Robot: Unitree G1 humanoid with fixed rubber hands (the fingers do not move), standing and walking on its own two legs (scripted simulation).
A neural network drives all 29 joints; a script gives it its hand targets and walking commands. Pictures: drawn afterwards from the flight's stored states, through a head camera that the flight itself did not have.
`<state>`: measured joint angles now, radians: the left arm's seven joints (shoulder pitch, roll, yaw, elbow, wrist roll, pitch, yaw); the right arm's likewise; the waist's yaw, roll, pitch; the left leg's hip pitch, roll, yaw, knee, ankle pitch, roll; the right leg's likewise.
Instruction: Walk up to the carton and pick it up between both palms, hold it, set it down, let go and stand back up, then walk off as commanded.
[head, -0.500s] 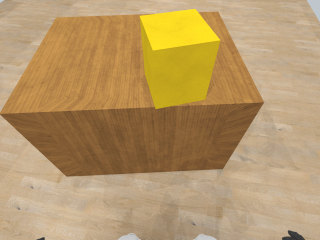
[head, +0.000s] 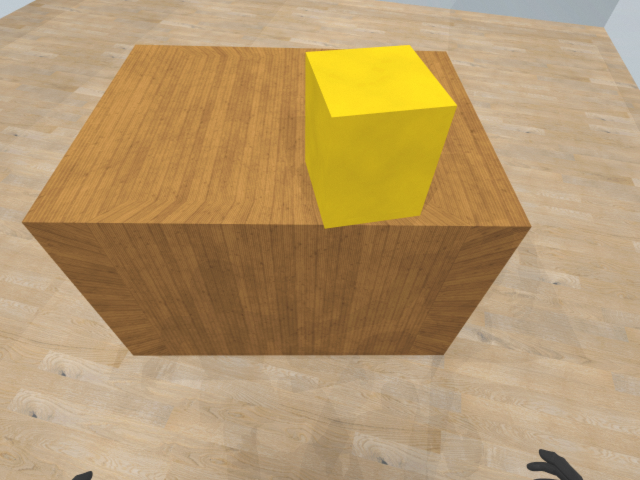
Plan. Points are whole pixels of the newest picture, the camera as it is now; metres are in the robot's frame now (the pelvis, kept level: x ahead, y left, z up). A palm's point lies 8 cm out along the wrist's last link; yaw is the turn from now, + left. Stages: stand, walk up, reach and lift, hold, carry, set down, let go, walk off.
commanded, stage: walk up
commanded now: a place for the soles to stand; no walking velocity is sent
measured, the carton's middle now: (366, 138) +0.70 -0.08 +0.02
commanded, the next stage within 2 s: none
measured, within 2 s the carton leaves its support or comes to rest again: neither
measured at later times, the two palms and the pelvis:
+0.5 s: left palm out of the picture +0.09 +0.32 -0.09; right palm out of the picture +0.10 -0.32 -0.08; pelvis +0.00 +0.00 +0.02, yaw -1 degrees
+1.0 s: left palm out of the picture +0.14 +0.26 -0.06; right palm out of the picture +0.11 -0.41 -0.07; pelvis +0.08 -0.07 +0.03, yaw -2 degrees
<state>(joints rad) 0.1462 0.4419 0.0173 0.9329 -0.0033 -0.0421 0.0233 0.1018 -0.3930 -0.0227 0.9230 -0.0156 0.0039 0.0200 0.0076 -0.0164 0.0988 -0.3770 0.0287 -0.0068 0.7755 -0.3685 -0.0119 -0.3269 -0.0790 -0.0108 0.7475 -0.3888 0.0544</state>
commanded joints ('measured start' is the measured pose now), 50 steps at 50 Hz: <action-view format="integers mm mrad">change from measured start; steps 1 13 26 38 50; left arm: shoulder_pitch -7 -43 -79 -58 112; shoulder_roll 171 191 183 146 216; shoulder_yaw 47 49 42 77 123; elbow -25 38 67 -51 -92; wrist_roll -2 21 12 31 19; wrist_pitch -11 -33 -12 -17 -49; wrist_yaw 8 -8 -2 -85 -47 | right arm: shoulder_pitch -41 -47 -85 61 148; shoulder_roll -242 -204 -199 -313 -237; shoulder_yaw -58 -60 -44 -132 -88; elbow -36 30 61 2 -42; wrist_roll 4 2 3 -20 0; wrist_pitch -24 -13 -3 -68 -57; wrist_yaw -7 10 7 2 24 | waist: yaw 14 -29 -11 -51 13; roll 141 -23 14 210 -33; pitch -154 -136 -127 -8 26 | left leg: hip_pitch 43 117 148 230 -170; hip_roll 157 56 80 274 40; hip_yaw -232 -86 -97 -252 -88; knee -285 -280 -360 -558 122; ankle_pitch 209 44 157 -189 20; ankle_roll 172 60 64 215 30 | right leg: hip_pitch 54 43 90 -165 180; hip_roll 34 -59 -52 10 -181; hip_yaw -8 127 78 3 206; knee -45 -310 -323 -80 -518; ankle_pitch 53 107 171 -59 97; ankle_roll -82 -102 -90 -77 -249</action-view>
